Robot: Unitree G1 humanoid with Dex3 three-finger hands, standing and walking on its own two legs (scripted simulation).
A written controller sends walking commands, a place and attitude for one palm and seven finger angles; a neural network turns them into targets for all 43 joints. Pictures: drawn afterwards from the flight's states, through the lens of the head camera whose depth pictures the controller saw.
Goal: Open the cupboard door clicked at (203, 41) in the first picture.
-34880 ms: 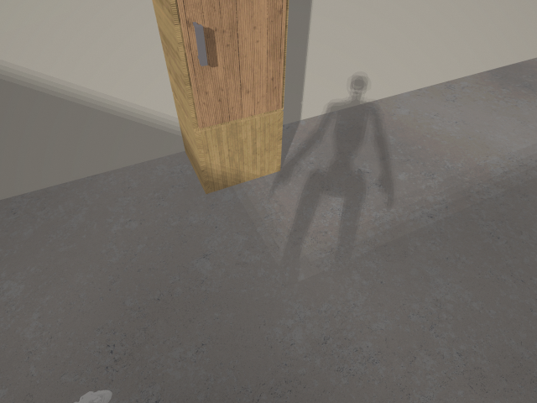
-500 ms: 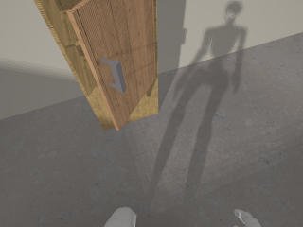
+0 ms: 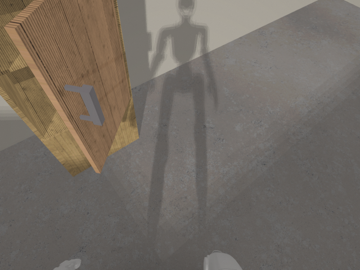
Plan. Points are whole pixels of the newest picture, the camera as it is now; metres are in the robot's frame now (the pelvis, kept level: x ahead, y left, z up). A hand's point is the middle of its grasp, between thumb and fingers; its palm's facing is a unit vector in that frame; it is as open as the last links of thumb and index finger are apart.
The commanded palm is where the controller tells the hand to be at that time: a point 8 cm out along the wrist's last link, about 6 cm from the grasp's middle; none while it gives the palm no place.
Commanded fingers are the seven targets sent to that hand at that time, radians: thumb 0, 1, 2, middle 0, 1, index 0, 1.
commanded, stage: walk to a spot facing it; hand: left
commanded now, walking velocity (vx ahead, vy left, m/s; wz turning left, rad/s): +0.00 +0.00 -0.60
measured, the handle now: (85, 105) +0.47 +0.30 +0.01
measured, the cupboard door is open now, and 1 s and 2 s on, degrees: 42 42 42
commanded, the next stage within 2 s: none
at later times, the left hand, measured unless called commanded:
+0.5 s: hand (125, 247) +0.17 +0.15 -0.18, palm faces -0.27 -0.94 -0.19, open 7.3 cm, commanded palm none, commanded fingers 0.00 0.90 0.90 -0.20 -0.30 -0.20 -0.30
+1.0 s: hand (199, 171) +0.41 -0.04 -0.19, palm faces -0.62 -0.77 -0.15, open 7.4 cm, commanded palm none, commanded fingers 0.00 0.90 0.90 -0.20 -0.30 -0.20 -0.30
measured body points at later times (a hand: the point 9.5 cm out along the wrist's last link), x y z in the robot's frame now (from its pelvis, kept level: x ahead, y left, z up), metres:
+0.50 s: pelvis +0.04 -0.01 -0.01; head +0.09 -0.01 +0.44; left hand +0.19 +0.20 -0.16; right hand +0.04 -0.28 -0.14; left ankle +0.07 +0.11 -0.73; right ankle +0.00 -0.13 -0.74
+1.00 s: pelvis +0.19 -0.09 -0.03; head +0.24 -0.13 +0.41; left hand +0.44 +0.01 -0.17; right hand -0.04 -0.19 -0.16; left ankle +0.08 +0.10 -0.73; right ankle +0.22 -0.17 -0.75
